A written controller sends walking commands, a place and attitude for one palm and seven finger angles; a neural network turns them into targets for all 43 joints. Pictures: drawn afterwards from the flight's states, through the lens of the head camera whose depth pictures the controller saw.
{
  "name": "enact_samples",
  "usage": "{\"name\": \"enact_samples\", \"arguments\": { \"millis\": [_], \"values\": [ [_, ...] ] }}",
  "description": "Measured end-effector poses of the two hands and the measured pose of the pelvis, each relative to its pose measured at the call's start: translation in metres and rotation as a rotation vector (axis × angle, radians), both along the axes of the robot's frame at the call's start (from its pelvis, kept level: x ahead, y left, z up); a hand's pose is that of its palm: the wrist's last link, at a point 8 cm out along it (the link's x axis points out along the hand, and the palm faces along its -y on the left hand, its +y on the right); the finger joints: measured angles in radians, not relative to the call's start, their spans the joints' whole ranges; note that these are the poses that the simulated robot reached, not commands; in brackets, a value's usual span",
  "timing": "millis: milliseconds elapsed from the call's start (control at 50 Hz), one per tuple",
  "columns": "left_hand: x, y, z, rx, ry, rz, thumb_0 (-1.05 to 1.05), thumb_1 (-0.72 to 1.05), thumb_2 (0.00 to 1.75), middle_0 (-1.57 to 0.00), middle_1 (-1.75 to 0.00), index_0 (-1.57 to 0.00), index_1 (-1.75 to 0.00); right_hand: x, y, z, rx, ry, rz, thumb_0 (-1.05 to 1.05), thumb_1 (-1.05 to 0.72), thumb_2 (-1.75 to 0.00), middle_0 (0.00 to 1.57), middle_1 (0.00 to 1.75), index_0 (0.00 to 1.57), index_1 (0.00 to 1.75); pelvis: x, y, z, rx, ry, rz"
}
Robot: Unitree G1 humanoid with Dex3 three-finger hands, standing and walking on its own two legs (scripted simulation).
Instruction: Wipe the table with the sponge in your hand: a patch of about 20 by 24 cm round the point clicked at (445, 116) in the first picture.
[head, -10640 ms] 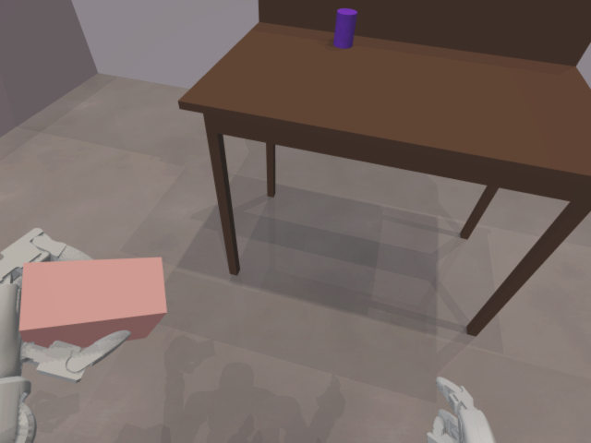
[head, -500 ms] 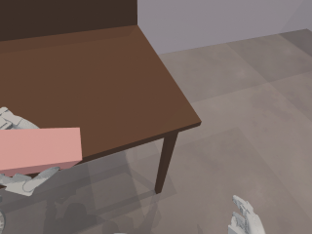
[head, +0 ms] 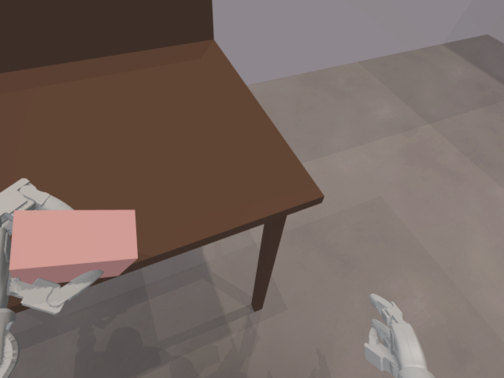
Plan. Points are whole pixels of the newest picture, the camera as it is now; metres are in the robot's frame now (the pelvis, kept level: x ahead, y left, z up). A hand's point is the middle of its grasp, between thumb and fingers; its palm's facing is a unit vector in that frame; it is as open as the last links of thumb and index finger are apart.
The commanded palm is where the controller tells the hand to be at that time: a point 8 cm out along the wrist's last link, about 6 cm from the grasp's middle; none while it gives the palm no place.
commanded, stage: come to a stop and stand still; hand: left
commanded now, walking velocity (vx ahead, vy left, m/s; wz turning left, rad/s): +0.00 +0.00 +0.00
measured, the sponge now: (92, 247) +0.24 +0.22 +0.13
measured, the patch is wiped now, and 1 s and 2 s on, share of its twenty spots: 0.00 0.00 0.00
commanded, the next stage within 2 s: look again from close up in 0.42 s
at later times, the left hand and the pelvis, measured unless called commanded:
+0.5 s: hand (28, 255) +0.21 +0.27 +0.16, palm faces +0.42 -0.82 -0.38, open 9.9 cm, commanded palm +0.15 +0.30 +0.18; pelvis -0.01 +0.01 +0.00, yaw +0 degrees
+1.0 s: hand out of the picture +0.23 +0.30 +0.19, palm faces +0.51 -0.75 -0.41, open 9.9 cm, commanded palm +0.15 +0.29 +0.19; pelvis -0.01 -0.01 +0.00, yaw +2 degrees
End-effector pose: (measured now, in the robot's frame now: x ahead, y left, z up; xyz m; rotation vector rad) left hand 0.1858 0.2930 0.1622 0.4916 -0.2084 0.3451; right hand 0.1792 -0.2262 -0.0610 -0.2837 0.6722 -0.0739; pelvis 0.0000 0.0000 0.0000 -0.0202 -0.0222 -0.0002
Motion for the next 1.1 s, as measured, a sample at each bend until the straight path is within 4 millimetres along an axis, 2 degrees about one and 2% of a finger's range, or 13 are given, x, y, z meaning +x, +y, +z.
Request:
{"name": "enact_samples", "arguments": {
  "millis": [120,360,600,860,920,960,1000,1040,1100],
  "values": [
    [-0.008,0.009,0.018,0.002,-0.084,0.031,-0.01,-0.47,1.01,-0.77,-1.35,-0.77,-1.34,0.004,0.012,0.003,0.014,-0.010,0.017,0.02,-0.90,-0.90,0.21,0.30,0.20,0.30,-0.002,0.007,0.001,-0.002,-0.004,0.000],
    [-0.014,0.012,0.004,-0.045,-0.024,0.034,-0.01,-0.47,1.02,-0.77,-1.35,-0.77,-1.35,-0.006,0.029,0.000,0.048,-0.001,0.009,0.02,-0.90,-0.90,0.21,0.30,0.20,0.30,-0.009,0.014,0.003,-0.001,-0.014,0.000],
    [-0.021,0.011,0.010,-0.031,-0.031,0.043,-0.01,-0.47,1.02,-0.77,-1.35,-0.77,-1.35,-0.016,0.021,-0.006,0.043,0.030,-0.013,0.02,-0.90,-0.90,0.21,0.30,0.20,0.30,-0.011,0.014,0.003,-0.002,-0.015,0.004],
    [-0.023,0.002,0.011,-0.034,-0.017,0.050,-0.01,-0.47,1.02,-0.77,-1.35,-0.77,-1.35,-0.012,0.012,-0.005,0.046,0.017,-0.027,0.02,-0.90,-0.90,0.21,0.30,0.20,0.30,-0.010,0.008,0.004,-0.001,-0.016,0.010],
    [-0.009,0.016,0.033,0.128,-0.067,0.039,-0.01,-0.48,1.02,-0.77,-1.35,-0.77,-1.35,-0.012,0.016,-0.008,0.003,0.033,0.052,0.02,-0.91,-0.90,0.21,0.30,0.20,0.30,-0.012,0.000,0.001,0.010,-0.024,0.048],
    [-0.001,0.031,0.043,0.081,-0.083,0.094,-0.01,-0.48,1.02,-0.77,-1.35,-0.77,-1.35,-0.014,0.016,-0.012,0.018,0.059,0.091,0.02,-0.91,-0.90,0.21,0.30,0.20,0.30,-0.011,-0.006,0.001,0.016,-0.030,0.048],
    [0.002,0.037,0.043,0.014,-0.066,0.146,-0.01,-0.47,1.02,-0.77,-1.35,-0.77,-1.35,-0.014,0.014,-0.012,0.044,0.059,0.099,0.02,-0.90,-0.90,0.21,0.30,0.20,0.30,-0.010,-0.010,0.001,0.018,-0.040,0.041],
    [0.003,0.029,0.037,0.017,-0.001,0.167,-0.01,-0.47,1.02,-0.76,-1.35,-0.76,-1.35,-0.011,0.010,-0.011,0.066,0.037,0.102,0.02,-0.90,-0.90,0.21,0.30,0.20,0.30,-0.009,-0.013,0.000,0.021,-0.047,0.037],
    [-0.004,0.002,0.023,0.101,0.121,0.121,-0.01,-0.47,1.02,-0.76,-1.35,-0.76,-1.35,-0.006,0.002,-0.009,0.079,-0.005,0.095,0.02,-0.90,-0.90,0.21,0.30,0.20,0.30,-0.008,-0.017,-0.001,0.028,-0.047,0.034]
  ]
}}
